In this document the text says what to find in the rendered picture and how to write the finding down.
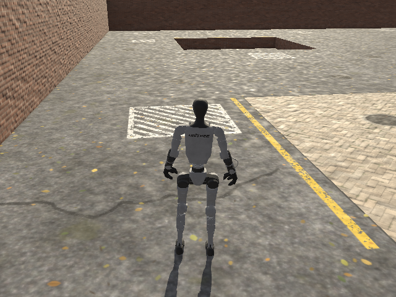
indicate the right robot upper arm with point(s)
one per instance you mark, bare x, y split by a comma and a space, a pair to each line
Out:
218, 131

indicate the robot left hand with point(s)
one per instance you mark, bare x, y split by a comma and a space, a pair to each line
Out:
172, 170

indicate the left robot thigh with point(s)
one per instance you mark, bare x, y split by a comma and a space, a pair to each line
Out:
182, 187

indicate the left robot forearm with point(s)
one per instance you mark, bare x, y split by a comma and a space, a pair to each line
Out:
169, 161

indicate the left robot upper arm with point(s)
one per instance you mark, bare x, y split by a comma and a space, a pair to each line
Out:
179, 130

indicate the robot right hand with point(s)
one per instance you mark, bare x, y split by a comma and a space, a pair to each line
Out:
230, 176

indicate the left robot shin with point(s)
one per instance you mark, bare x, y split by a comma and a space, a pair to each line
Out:
180, 223

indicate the right robot forearm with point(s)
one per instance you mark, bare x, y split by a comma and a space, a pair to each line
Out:
229, 164

